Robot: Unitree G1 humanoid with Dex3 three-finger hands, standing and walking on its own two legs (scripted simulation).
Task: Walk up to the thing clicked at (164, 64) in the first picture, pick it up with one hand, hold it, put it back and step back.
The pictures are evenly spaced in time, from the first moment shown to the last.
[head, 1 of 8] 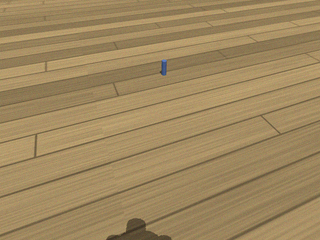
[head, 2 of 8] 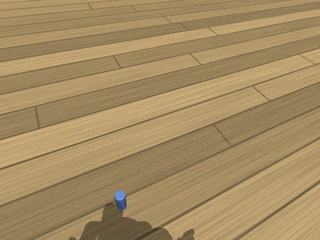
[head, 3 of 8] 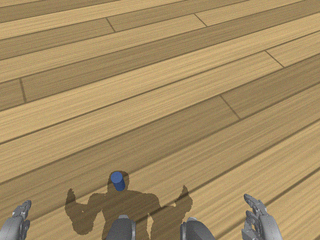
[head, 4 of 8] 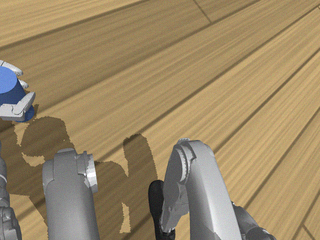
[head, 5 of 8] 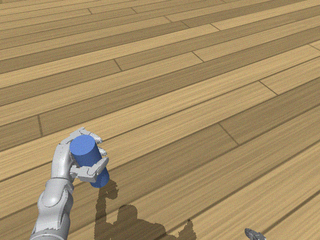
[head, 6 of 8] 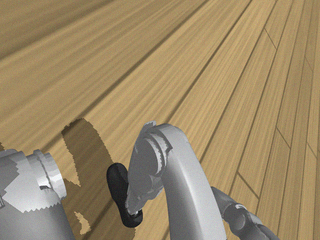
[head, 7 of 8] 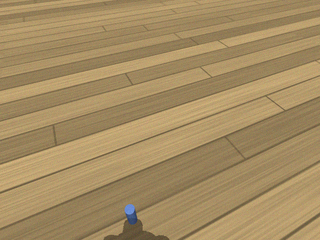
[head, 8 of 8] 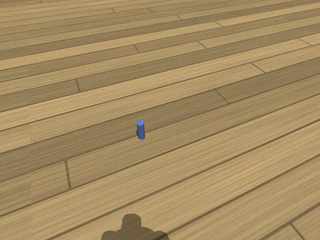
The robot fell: no
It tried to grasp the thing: yes
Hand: left
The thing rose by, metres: 0.68
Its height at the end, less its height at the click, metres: +0.00
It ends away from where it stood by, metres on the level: 0.01
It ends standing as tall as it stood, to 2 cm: yes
